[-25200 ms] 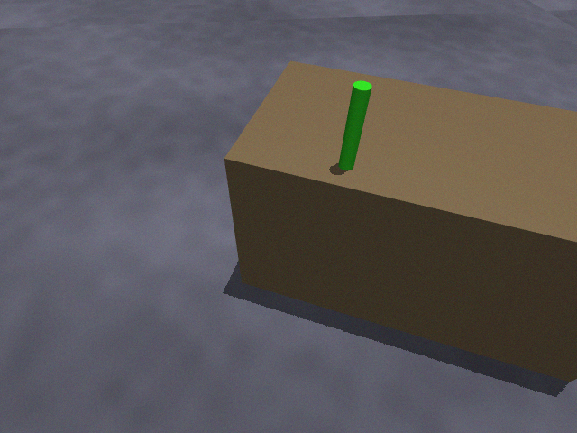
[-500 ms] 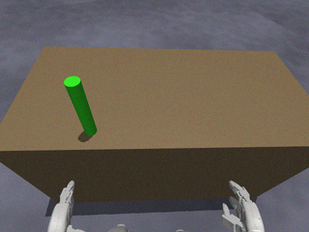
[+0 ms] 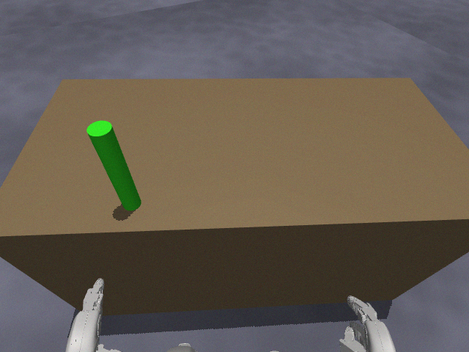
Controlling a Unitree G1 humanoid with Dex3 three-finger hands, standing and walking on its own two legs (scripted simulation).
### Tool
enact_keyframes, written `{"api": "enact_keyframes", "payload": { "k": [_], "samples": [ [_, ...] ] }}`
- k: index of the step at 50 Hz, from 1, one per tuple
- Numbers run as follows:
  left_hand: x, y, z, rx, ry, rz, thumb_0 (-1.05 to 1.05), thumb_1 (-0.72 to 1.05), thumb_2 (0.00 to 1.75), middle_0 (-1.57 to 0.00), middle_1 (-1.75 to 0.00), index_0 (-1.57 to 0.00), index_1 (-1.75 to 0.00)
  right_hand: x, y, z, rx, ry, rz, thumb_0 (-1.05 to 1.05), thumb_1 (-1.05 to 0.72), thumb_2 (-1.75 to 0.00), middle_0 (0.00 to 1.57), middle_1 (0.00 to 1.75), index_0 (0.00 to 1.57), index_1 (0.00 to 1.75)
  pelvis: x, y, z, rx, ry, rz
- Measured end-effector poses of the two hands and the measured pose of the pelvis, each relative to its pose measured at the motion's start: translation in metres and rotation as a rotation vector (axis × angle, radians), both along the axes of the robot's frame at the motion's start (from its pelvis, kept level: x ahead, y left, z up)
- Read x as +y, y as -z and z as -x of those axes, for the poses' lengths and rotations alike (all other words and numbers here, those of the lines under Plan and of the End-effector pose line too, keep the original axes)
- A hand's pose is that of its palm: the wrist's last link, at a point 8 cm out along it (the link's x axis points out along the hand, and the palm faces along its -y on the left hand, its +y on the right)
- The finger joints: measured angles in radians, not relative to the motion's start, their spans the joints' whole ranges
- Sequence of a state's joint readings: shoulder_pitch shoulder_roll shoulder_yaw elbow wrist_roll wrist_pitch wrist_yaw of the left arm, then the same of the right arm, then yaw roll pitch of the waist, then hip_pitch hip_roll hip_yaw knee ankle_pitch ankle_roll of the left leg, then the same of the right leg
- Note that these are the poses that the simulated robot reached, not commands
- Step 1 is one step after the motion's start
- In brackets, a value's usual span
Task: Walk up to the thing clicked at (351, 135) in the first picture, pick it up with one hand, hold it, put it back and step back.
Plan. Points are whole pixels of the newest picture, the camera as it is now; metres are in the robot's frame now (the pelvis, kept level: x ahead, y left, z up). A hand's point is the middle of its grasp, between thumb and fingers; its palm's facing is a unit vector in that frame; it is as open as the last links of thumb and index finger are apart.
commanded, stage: home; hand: left
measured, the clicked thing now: (118, 171) +0.44 +0.23 +0.04
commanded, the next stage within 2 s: stand in 1.80 s
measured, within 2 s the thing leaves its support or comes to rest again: neither
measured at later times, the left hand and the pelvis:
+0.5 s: hand (123, 346) +0.16 +0.18 -0.06, palm faces +0.12 -0.95 -0.27, open 17.4 cm; pelvis -0.01 +0.00 +0.00, yaw +0 degrees
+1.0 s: hand (120, 340) +0.16 +0.19 -0.06, palm faces +0.11 -0.96 -0.27, open 17.5 cm; pelvis +0.00 +0.00 +0.00, yaw +0 degrees
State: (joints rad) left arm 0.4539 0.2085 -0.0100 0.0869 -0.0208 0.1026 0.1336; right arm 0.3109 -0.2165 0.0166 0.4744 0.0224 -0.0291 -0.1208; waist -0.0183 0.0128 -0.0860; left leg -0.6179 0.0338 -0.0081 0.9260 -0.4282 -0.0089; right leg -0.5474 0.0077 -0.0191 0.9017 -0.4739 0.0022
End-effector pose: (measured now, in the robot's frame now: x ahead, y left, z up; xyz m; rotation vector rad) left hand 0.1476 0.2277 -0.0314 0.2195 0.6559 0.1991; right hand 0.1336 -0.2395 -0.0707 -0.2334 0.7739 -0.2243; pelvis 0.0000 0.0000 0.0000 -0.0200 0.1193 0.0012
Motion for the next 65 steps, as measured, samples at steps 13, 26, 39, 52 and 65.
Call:
{"api": "enact_keyframes", "payload": {
  "k": [13, 26, 39, 52, 65],
  "samples": [
    [-0.003, 0.002, 0.013, 0.035, -0.015, 0.000, -0.01, -0.55, 0.05, -0.06, -0.05, -0.06, -0.05, -0.003, -0.007, -0.006, -0.076, -0.009, 0.011, 0.01, -0.90, -0.90, 0.20, 0.30, 0.20, 0.30, -0.003, 0.001, 0.007, -0.009, -0.004, 0.002],
    [-0.001, 0.000, 0.015, 0.042, -0.019, -0.006, -0.01, -0.54, 0.05, -0.06, -0.06, -0.06, -0.05, 0.004, -0.005, -0.006, -0.092, -0.020, 0.010, 0.01, -0.90, -0.90, 0.20, 0.30, 0.21, 0.30, -0.001, 0.001, 0.009, -0.007, -0.006, 0.004],
    [0.003, 0.000, 0.009, 0.045, -0.017, -0.008, -0.01, -0.55, 0.05, -0.06, -0.06, -0.06, -0.05, 0.007, -0.005, -0.007, -0.094, -0.013, 0.022, 0.01, -0.90, -0.90, 0.20, 0.30, 0.21, 0.30, 0.003, 0.001, 0.005, -0.003, -0.006, 0.008],
    [0.006, 0.000, 0.006, 0.055, -0.016, -0.003, -0.01, -0.56, 0.04, -0.06, -0.05, -0.06, -0.05, 0.009, -0.007, -0.011, -0.100, -0.014, 0.026, 0.01, -0.90, -0.90, 0.20, 0.30, 0.21, 0.30, 0.005, 0.001, 0.002, 0.000, -0.005, 0.010],
    [0.005, 0.001, 0.006, 0.059, -0.020, 0.001, -0.01, -0.56, 0.04, -0.05, -0.05, -0.06, -0.05, 0.010, -0.007, -0.012, -0.104, -0.015, 0.030, 0.01, -0.90, -0.90, 0.20, 0.30, 0.21, 0.30, 0.005, 0.001, 0.002, -0.001, -0.007, 0.011]
  ]
}}
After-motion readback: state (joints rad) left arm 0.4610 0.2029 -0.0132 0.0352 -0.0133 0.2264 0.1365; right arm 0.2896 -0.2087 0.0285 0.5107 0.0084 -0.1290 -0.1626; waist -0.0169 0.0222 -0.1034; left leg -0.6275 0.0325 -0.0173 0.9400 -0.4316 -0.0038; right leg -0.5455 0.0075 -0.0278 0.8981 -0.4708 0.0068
